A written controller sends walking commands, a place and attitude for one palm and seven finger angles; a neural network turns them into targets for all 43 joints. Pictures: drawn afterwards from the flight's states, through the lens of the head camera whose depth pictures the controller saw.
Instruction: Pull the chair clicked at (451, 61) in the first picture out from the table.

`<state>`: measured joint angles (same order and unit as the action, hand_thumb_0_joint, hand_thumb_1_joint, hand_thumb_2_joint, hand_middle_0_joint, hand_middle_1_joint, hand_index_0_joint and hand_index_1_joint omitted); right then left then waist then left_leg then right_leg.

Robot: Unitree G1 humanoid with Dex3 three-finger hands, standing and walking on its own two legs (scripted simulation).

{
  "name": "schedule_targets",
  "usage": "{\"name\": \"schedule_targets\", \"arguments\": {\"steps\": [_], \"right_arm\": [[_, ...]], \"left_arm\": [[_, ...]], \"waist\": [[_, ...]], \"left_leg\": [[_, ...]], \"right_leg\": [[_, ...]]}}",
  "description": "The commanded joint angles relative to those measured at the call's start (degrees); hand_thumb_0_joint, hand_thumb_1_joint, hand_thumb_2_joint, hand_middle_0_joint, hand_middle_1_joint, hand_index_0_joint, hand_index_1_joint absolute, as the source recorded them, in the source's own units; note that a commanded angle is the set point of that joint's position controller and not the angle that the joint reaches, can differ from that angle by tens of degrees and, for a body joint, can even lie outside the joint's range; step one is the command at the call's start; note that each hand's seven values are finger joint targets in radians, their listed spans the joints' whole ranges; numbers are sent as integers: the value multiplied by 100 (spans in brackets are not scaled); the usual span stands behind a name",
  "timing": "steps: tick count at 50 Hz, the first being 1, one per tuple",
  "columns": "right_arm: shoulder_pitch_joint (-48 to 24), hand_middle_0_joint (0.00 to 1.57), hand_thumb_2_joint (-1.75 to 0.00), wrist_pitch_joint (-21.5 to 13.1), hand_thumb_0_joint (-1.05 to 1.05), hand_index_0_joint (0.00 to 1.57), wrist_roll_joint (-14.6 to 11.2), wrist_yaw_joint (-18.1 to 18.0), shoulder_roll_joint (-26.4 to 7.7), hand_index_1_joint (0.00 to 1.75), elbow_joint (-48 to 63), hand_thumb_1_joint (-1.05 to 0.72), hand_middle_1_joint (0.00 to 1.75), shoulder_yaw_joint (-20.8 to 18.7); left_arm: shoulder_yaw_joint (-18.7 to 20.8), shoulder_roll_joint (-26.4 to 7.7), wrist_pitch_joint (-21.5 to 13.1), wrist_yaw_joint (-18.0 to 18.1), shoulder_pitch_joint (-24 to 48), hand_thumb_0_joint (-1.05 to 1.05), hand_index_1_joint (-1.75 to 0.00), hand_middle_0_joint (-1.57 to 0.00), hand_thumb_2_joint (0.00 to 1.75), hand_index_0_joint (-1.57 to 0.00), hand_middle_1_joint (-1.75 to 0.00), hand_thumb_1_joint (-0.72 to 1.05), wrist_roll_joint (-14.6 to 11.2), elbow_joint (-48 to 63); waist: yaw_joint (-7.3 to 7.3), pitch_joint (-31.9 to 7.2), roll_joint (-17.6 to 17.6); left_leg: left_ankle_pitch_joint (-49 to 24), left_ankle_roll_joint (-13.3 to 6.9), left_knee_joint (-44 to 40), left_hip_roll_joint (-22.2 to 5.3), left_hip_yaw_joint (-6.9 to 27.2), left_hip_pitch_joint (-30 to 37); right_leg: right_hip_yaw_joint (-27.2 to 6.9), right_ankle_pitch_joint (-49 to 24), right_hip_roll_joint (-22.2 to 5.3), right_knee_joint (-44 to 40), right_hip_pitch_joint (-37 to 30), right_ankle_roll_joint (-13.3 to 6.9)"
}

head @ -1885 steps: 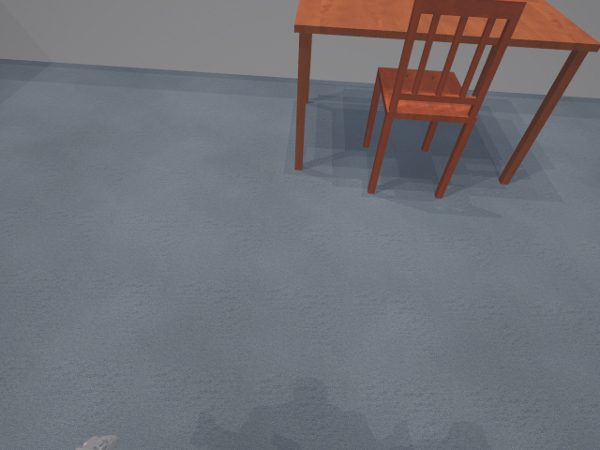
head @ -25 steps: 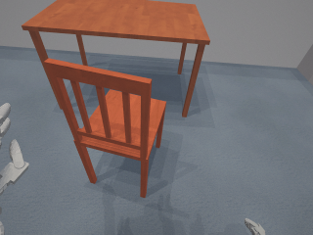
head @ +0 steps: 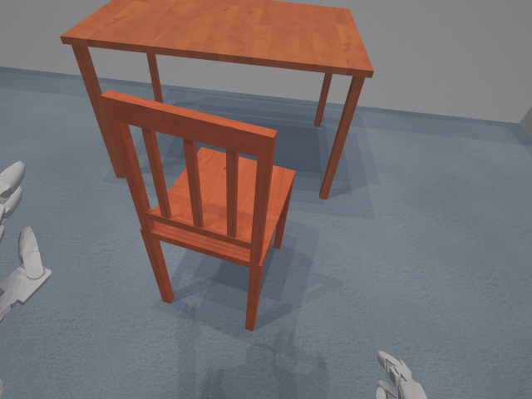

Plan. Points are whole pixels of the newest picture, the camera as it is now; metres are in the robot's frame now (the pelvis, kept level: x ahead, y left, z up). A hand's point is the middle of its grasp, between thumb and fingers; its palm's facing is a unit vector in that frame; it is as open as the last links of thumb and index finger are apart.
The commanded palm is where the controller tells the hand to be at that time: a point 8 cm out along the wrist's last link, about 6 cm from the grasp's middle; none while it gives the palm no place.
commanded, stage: let the arm hang, fingers relaxed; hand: left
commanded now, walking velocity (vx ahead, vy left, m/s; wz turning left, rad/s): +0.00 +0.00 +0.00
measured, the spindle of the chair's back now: (194, 186) +0.58 +0.20 -0.07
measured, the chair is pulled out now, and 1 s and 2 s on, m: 0.57 0.57 0.57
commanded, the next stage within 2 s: look to check the result in 1.12 s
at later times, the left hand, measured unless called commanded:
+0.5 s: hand out of the picture -0.02 +0.20 -0.17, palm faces +0.06 -0.98 -0.21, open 7.0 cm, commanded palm none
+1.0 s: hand out of the picture +0.01 +0.17 -0.16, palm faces +0.02 -0.98 -0.19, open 7.3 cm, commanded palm none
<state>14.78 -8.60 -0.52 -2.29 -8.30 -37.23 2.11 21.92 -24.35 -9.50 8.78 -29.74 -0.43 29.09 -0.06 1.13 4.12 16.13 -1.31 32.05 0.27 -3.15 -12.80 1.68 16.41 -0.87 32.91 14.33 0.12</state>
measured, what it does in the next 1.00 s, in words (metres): stands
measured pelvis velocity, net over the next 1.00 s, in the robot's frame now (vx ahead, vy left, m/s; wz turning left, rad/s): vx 0.01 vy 0.00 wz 0.00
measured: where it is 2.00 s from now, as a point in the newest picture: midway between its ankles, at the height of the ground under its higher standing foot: outside the picture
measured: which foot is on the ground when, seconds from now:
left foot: down 0.00-1.00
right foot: down 0.00-1.00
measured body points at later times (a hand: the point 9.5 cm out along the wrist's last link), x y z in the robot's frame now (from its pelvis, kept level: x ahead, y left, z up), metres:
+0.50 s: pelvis +0.00 +0.01 +0.01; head +0.02 +0.02 +0.46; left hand -0.02 +0.25 -0.15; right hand +0.01 -0.23 -0.14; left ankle +0.02 +0.11 -0.73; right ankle +0.03 -0.11 -0.73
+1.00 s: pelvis +0.01 +0.00 +0.01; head +0.02 +0.00 +0.46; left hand +0.01 +0.22 -0.15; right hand -0.02 -0.20 -0.15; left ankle +0.02 +0.11 -0.73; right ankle +0.03 -0.11 -0.73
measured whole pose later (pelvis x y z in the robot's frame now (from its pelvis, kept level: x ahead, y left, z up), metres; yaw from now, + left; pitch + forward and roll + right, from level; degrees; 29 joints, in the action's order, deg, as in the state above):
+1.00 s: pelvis +0.01 +0.00 +0.01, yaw +0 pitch -2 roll +0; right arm 19.4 0.1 1.0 -1.5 -6.1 -62.7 0.2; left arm 0.2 -7.4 -0.2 2.0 -16.2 0.5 -64.4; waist 1.0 2.7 -0.5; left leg 12.5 -1.4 23.6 0.2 -4.4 -9.1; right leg 1.5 11.8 -0.7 24.9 11.1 -0.5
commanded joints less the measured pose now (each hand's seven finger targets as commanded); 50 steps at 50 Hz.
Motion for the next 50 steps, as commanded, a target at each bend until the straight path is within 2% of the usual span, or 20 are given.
{"name": "schedule_targets", "arguments": {"steps": [1,2,3,4,5,7,8,9,10,12,14,17,18,19,25,32,34,40,44,50], "right_arm": [[-536,20,-90,-238,0,20,96,284,-1578,30,-338,-90,30,-744],[-16,20,-90,96,0,20,0,319,-996,30,-336,-90,30,-690],[86,20,-90,230,0,20,46,300,-995,30,-325,-90,30,-650],[130,20,-90,389,0,20,77,302,-951,30,-359,-90,30,-574],[128,20,-90,495,0,20,137,309,-972,30,-293,-90,30,-540],[-19,20,-90,561,0,20,234,284,-1176,30,-281,-90,30,-510],[-139,20,-90,575,0,20,262,261,-1242,30,-289,-90,30,-500],[-238,20,-90,601,0,20,280,241,-1275,30,-327,-90,30,-485],[-344,20,-90,636,0,20,282,241,-1255,30,-397,-90,30,-450],[-341,20,-90,677,0,20,276,218,-1127,30,-609,-90,30,-388],[-214,20,-90,714,0,20,237,196,-981,30,-832,-90,30,-334],[-41,20,-90,767,0,20,193,149,-820,30,-1148,-90,30,-311],[96,20,-90,770,0,20,226,121,-718,30,-1198,-90,30,-349],[155,20,-90,787,0,20,215,116,-687,30,-1266,-90,30,-351],[553,20,-90,870,0,20,167,72,-658,30,-1661,-90,30,-374],[795,20,-90,852,0,20,167,65,-562,30,-2059,-90,30,-331],[843,20,-90,832,0,20,162,60,-502,30,-2147,-90,30,-321],[827,20,-90,846,0,20,162,55,-357,30,-2337,-90,30,-306],[896,20,-90,813,0,20,176,47,-290,30,-2411,-90,30,-298],[887,20,-90,830,0,20,166,30,-220,30,-2452,-90,30,-308]], "left_arm": [[-1512,196,458,-687,158,0,-30,-20,90,-20,-30,90,404,-3512],[-1520,369,825,-823,303,0,-30,-20,90,-20,-30,90,295,-3758],[-1574,515,931,-839,408,0,-30,-20,90,-20,-30,90,266,-3731],[-1592,563,956,-850,674,0,-30,-20,90,-20,-30,90,233,-3918],[-1657,610,975,-841,892,0,-30,-20,90,-20,-30,90,230,-4128],[-1725,567,1000,-838,1174,0,-30,-20,90,-20,-30,90,216,-4614],[-1734,548,1005,-831,1243,0,-30,-20,90,-20,-30,90,210,-4918],[-1746,534,1009,-818,1279,0,-30,-20,90,-20,-30,90,209,-5258],[-1784,484,1032,-812,1322,0,-30,-20,90,-20,-30,90,199,-5588],[-1835,486,1022,-787,1255,0,-30,-20,90,-20,-30,90,179,-6227],[-1899,461,979,-772,1237,0,-30,-20,90,-20,-30,90,146,-6808],[-1964,537,923,-768,1147,0,-30,-20,90,-20,-30,90,117,-7539],[-1879,761,914,-748,1027,0,-30,-20,90,-20,-30,90,141,-7664],[-1908,727,917,-746,1020,0,-30,-20,90,-20,-30,90,125,-7817],[-2077,847,915,-744,1050,0,-30,-20,90,-20,-30,90,96,-8536],[-2142,967,889,-703,890,0,-30,-20,90,-20,-30,90,84,-8973],[-2143,1012,876,-687,847,0,-30,-20,90,-20,-30,90,86,-9046],[-2144,1100,874,-649,835,0,-30,-20,90,-20,-30,90,90,-9157],[-2112,1157,855,-647,885,0,-30,-20,90,-20,-30,90,88,-9163],[-2115,1198,850,-640,867,0,-30,-20,90,-20,-30,90,84,-9210]], "waist": [[260,-245,-292],[355,-762,-244],[367,-523,-245],[299,-517,-157],[258,-322,394],[153,-145,594],[72,-158,636],[6,-196,606],[-35,-36,229],[-93,-176,-357],[-49,-201,-957],[1,-177,-1253],[11,-357,-1536],[18,-322,-1690],[81,273,-547],[77,318,-180],[74,267,-198],[43,616,-367],[51,461,-428],[49,581,-535]], "left_leg": [[-1243,-10,711,-384,283,-917],[-450,159,577,-325,330,-333],[-256,155,593,-367,406,-230],[-237,60,405,-424,605,-340],[-327,-65,200,-522,792,-489],[-893,-309,-360,-755,1327,-890],[-1211,-381,-561,-861,1483,-940],[-1463,-393,-653,-865,1464,-880],[-1384,-353,-766,-765,1331,-937],[-1397,-258,-852,-557,972,-619],[-938,-185,-955,-441,767,-385],[-432,-149,-1063,-416,649,-139],[-297,-170,-1089,-441,652,-45],[-158,-177,-1160,-456,660,-61],[87,-184,-1352,-566,758,-82],[-47,-190,-1421,-540,672,99],[-228,-193,-1408,-542,629,179],[-191,-163,-1437,-512,544,90],[-273,-146,-1457,-505,521,111],[-322,-130,-1408,-505,463,105]], "right_leg": [[-692,-3875,-1128,-158,-301,-374],[-954,-2888,-1288,-446,83,-535],[-815,-1634,-1135,-614,557,-463],[-543,-603,-991,-594,774,-396],[-347,-197,-742,-476,824,-299],[-220,-499,-437,-141,402,-212],[-212,-653,-370,-79,154,-166],[-261,-764,-353,-122,-43,-160],[-298,-664,-374,-183,-82,-179],[-447,-884,-391,-402,-314,-232],[-550,-718,-426,-664,-348,-277],[-560,-551,-436,-987,-320,-313],[-490,-543,-423,-1041,-393,-337],[-436,-503,-412,-1064,-416,-337],[-422,-227,-401,-1370,-83,-339],[-489,-232,-420,-1394,-21,-313],[-499,-373,-442,-1373,-58,-304],[-518,-275,-410,-1411,80,-300],[-543,-407,-409,-1354,-69,-298],[-574,-430,-399,-1425,-24,-308]]}}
